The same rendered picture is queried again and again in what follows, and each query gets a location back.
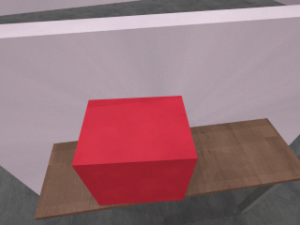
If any carton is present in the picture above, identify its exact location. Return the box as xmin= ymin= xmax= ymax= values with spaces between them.
xmin=71 ymin=96 xmax=198 ymax=205

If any table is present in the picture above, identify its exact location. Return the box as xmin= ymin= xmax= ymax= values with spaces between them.
xmin=34 ymin=118 xmax=300 ymax=220

